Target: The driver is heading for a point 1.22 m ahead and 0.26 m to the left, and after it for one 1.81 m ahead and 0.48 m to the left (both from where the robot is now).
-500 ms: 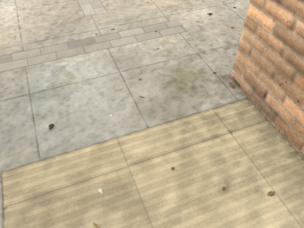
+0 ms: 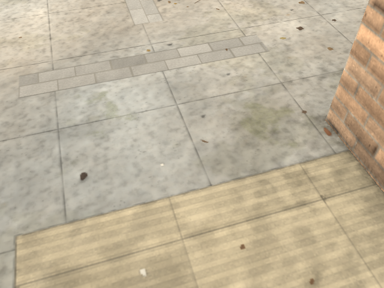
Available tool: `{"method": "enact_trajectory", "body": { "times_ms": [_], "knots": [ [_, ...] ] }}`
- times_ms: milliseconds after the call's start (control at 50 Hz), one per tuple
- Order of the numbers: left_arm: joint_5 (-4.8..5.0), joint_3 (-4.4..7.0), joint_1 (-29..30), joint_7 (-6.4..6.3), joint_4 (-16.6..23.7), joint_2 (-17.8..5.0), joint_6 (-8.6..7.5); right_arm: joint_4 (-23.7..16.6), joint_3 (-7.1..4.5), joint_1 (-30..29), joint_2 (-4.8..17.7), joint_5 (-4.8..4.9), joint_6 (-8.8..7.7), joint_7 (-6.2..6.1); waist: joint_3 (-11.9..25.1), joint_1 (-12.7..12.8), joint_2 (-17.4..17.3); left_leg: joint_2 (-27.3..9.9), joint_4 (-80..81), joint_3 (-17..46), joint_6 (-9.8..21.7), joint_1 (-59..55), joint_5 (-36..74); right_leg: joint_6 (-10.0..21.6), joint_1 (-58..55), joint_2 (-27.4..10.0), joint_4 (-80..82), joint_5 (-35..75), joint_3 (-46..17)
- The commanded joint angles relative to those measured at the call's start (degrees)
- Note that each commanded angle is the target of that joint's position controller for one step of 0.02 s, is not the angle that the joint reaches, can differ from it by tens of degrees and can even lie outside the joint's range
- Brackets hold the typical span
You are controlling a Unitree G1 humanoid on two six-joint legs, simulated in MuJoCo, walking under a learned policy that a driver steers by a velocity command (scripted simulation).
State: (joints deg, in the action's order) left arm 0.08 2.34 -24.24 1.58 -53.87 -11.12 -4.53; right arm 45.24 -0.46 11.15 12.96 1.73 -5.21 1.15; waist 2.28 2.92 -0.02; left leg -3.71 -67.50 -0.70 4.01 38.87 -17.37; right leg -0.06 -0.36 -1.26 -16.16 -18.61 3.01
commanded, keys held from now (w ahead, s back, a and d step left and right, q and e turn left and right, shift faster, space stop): w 0.84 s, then w+q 0.16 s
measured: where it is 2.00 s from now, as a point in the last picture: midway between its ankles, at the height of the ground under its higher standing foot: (180, 164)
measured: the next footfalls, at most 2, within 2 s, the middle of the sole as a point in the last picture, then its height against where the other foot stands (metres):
left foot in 0.18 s outside the picture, level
right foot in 0.78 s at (234, 274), level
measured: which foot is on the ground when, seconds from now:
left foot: up 0.00-0.16, down 0.18-0.80, up 0.82-1.00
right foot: down 0.00-0.18, up 0.20-0.76, down 0.78-1.00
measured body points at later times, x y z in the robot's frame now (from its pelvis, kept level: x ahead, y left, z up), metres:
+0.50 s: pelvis +0.26 +0.08 +0.00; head +0.27 +0.08 +0.45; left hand +0.44 +0.32 -0.09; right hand +0.26 -0.17 -0.13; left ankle +0.26 +0.16 -0.74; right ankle +0.37 -0.09 -0.65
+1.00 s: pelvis +0.54 +0.00 +0.00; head +0.56 -0.01 +0.45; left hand +0.60 +0.27 -0.12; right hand +0.65 -0.27 -0.13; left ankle +0.56 +0.17 -0.65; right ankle +0.55 -0.08 -0.74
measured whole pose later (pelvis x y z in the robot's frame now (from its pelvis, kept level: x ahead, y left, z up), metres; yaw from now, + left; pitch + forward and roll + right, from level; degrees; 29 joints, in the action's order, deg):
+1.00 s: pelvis +0.54 +0.00 +0.00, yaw +2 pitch +2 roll -1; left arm -0.9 3.5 -16.4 1.2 -48.9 -12.5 -5.9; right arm 48.9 -4.0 12.8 15.9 1.6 -3.6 -0.5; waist 0.4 1.0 -3.4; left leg -5.6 -66.7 4.6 2.1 37.8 -11.6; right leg 3.8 12.0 2.6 -19.4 -9.7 6.6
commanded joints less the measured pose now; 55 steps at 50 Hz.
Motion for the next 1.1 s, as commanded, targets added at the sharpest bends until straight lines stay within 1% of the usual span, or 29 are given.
{"method": "enact_trajectory", "body": {
  "times_ms": [20,60,100,120,140,180,200,220,240,260,280,300,320,380,420,500,620,680,740,760,780,800,820,840,860,880,920,980,1100],
  "knots": [
    [0.57,1.49,8.30,-0.48,5.29,-8.82,-1.37,-5.70,0.23,-3.17,-0.22,-1.13,-0.47,1.05,-7.14,-4.26,3.80,-2.39,18.49,-0.65,-0.90,-3.21,12.53,9.65,12.09,-9.30,11.71,17.83,-2.94],
    [1.03,2.40,5.04,-0.51,5.05,-12.69,-2.38,-6.14,-0.50,-6.14,1.64,-0.88,0.02,1.29,-7.50,-2.91,3.33,-1.00,25.31,-1.54,-0.96,-9.37,17.70,10.68,13.07,-11.91,13.82,16.52,-3.73],
    [1.54,2.78,3.23,-0.50,4.41,-13.19,-1.87,-6.64,-1.29,-7.99,3.56,-0.46,0.39,1.17,-8.62,-2.65,2.93,0.00,31.29,-2.03,0.08,-7.85,16.97,10.03,5.90,-13.27,11.12,18.35,-3.64],
    [1.59,2.83,2.64,-0.40,4.47,-13.18,-1.34,-6.59,-1.93,-7.67,4.61,-0.88,0.47,1.05,-8.09,-3.02,3.57,1.06,32.52,-3.10,0.80,-9.07,15.72,9.23,3.18,-13.79,8.30,25.17,-3.58],
    [1.28,2.74,3.09,-0.45,4.66,-12.73,-0.90,-6.15,-2.94,-5.33,6.11,-1.00,0.56,0.94,-6.18,-5.09,5.04,2.22,32.96,-3.76,1.70,-12.96,14.23,7.91,1.94,-13.40,3.45,34.83,-2.77],
    [0.20,2.33,3.71,-1.08,5.29,-11.37,-0.04,-1.40,-5.90,12.13,11.22,-0.54,1.31,0.27,3.66,-13.54,5.42,3.74,30.04,-3.67,4.41,-35.31,12.62,4.36,9.36,-9.14,-19.25,43.64,0.14],
    [-1.25,0.71,2.74,-1.33,7.26,-6.39,-0.03,0.08,-7.06,19.46,17.53,-0.92,1.90,-0.53,9.76,-13.68,-9.48,-7.79,33.49,13.18,6.73,-46.60,10.70,1.33,20.57,-2.46,-42.40,14.06,0.98],
    [0.36,-1.06,-7.89,-0.85,6.85,1.31,-0.85,-0.58,-6.27,17.69,18.00,-2.34,1.26,0.01,18.46,-6.31,-24.43,-18.02,48.62,42.48,15.63,-54.53,-5.23,0.61,33.67,6.28,-61.79,-14.99,-7.81],
    [1.57,0.22,-1.28,-0.48,7.35,-5.66,-1.88,-1.92,-5.40,13.66,12.94,-1.57,0.57,0.26,13.04,-8.18,-15.02,-17.04,55.07,44.21,13.43,-46.97,-14.05,2.23,38.42,3.40,-69.78,-11.56,-12.45],
    [2.39,1.03,5.52,-0.35,9.85,-8.58,-2.10,-2.20,-4.73,9.49,10.26,-1.33,0.32,0.06,6.26,-7.58,-9.11,-16.27,54.33,35.41,11.12,-39.16,-15.04,3.78,42.60,0.21,-71.11,-5.11,-10.00],
    [1.43,0.75,8.80,-0.93,11.10,-8.11,-2.13,-2.48,-4.08,5.77,9.00,-1.74,0.02,-0.07,4.81,-5.59,-2.34,-14.47,54.07,29.15,9.99,-32.68,-8.97,4.52,41.46,-3.59,-68.31,1.01,-8.71],
    [0.66,0.81,9.01,-1.33,11.51,-6.72,-1.84,-1.88,-3.50,3.99,7.39,-2.51,-0.39,-0.18,3.79,-3.66,-2.12,-12.53,54.49,24.14,9.68,-27.85,-3.73,4.69,39.33,-5.78,-65.18,4.47,-8.45],
    [0.97,0.96,6.90,-1.33,11.45,-6.48,-1.03,-1.43,-2.88,3.67,5.52,-3.04,-0.77,-0.43,4.18,-1.88,-3.98,-11.09,55.43,20.85,9.60,-25.35,-1.76,4.86,36.88,-7.38,-63.77,5.90,-9.01],
    [0.65,0.99,7.61,-1.70,11.75,-5.29,0.61,0.41,-2.79,5.13,5.61,-2.14,-1.81,-0.44,0.66,-0.58,-2.98,-9.51,58.96,14.69,10.90,-21.45,2.14,3.70,38.33,-8.02,-57.81,6.98,-7.87],
    [-0.10,0.95,11.77,-2.18,12.95,-5.15,0.94,1.44,-3.01,6.89,6.73,-1.96,-1.80,-0.85,-1.72,-1.30,-1.12,-9.83,60.51,12.59,11.51,-21.87,5.46,2.10,42.35,-8.52,-52.35,11.10,-7.60],
    [0.02,0.73,17.50,-2.01,13.77,-4.63,0.12,2.81,-3.64,10.84,8.41,-2.10,-0.85,-2.06,-2.30,-3.66,-0.72,-9.79,61.29,8.93,10.07,-28.35,11.19,-0.52,46.33,-8.16,-38.64,20.49,-6.17],
    [0.92,0.38,27.45,-0.30,15.69,-3.40,-0.58,5.29,-3.73,15.46,8.38,-1.39,0.67,-2.34,-5.54,-8.03,-3.07,-9.34,59.87,4.40,8.20,-36.74,14.56,-0.28,44.80,-4.82,-22.23,23.94,-2.44],
    [1.22,0.42,29.60,0.59,16.87,-4.03,-0.93,6.15,-4.23,15.44,9.29,-1.00,1.13,-2.13,-6.55,-8.45,-4.43,-10.70,57.37,3.92,7.20,-39.60,15.44,1.55,41.90,-3.57,-17.57,19.38,-2.02],
    [0.82,1.46,24.62,0.71,16.23,-6.73,-1.28,5.87,-4.89,12.10,10.74,-0.58,1.45,-2.03,-3.58,-4.63,-6.63,-11.30,50.00,3.83,5.58,-42.13,31.31,4.84,32.55,-0.74,-12.87,13.46,-0.52],
    [0.43,2.59,17.58,0.42,14.14,-8.59,-1.35,5.70,-4.89,10.50,10.83,-0.41,1.63,-2.05,0.45,-0.77,-6.21,-9.14,41.77,1.60,4.26,-40.95,40.76,6.26,22.79,1.42,-10.86,14.00,1.38],
    [0.21,4.20,6.75,-0.16,11.07,-12.24,-1.34,5.01,-4.23,9.91,9.22,-0.80,1.63,-2.04,7.67,3.46,-4.48,-6.11,28.60,-0.74,2.26,-33.14,38.92,8.58,5.90,-0.99,-12.44,15.23,-1.52],
    [-0.85,5.54,-1.88,-0.76,9.92,-18.00,-1.02,3.29,-2.62,13.69,4.13,-2.12,0.90,-1.75,17.03,3.68,7.26,0.86,5.99,-2.91,-1.16,-12.03,16.76,15.28,-17.15,-16.15,-13.16,12.79,-23.16],
    [-0.04,4.84,-2.89,-0.52,9.35,-16.40,-1.00,3.89,-1.76,15.71,2.06,-1.50,-0.59,-1.26,22.00,2.84,15.99,7.28,-7.37,4.69,-2.43,2.30,-14.41,20.67,-24.20,-22.80,-2.66,4.37,-45.53],
    [0.12,3.76,0.08,-0.56,9.70,-12.54,-0.86,3.40,-3.34,11.65,7.42,0.19,-1.72,-0.83,15.47,3.35,10.69,3.18,-12.71,8.51,-1.57,8.43,-11.64,17.81,-18.97,-20.57,-1.25,0.24,-40.33],
    [0.28,3.05,4.89,-0.77,10.58,-10.31,-0.72,1.85,-3.55,6.71,8.69,0.85,-2.08,-0.82,8.80,2.07,7.26,0.11,-11.73,6.81,-0.78,8.97,-5.97,15.30,-9.91,-18.91,-0.67,2.79,-30.43],
    [-0.08,2.48,9.07,-0.54,10.90,-8.52,-0.85,1.60,-3.63,4.47,8.17,0.11,-1.77,-1.15,4.66,-0.05,2.64,-2.40,-8.33,6.01,-0.88,6.14,-0.94,13.93,-0.86,-16.61,1.71,6.74,-24.12],
    [-0.93,1.86,12.44,-0.24,10.60,-5.85,-1.83,2.15,-4.10,6.28,6.88,-0.19,0.21,-1.51,1.42,-3.41,5.06,-4.73,-3.13,7.23,-1.08,0.03,4.36,12.01,8.10,-13.05,5.52,11.03,-15.83],
    [-1.18,2.43,10.79,-0.57,8.39,-7.26,-2.77,2.11,-4.13,6.23,4.89,0.01,1.96,-1.92,-1.27,-4.29,3.86,-4.03,-0.11,8.36,-1.99,1.12,8.17,11.65,11.19,-12.16,7.60,20.80,-7.98],
    [-0.88,2.72,9.21,-2.23,6.35,-9.33,-2.57,-1.10,-3.98,-3.02,3.86,-0.75,1.64,-0.72,-3.69,-2.11,2.99,-1.99,19.57,5.80,-2.35,2.94,23.54,9.08,8.00,-10.57,8.98,26.25,2.02]
  ]
}}
Keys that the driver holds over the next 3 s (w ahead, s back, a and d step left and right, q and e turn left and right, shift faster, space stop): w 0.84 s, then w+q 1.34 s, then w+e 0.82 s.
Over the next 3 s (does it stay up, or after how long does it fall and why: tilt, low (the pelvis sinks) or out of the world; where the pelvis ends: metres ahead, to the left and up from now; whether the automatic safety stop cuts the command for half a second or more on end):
stays up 1.51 0.46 -0.01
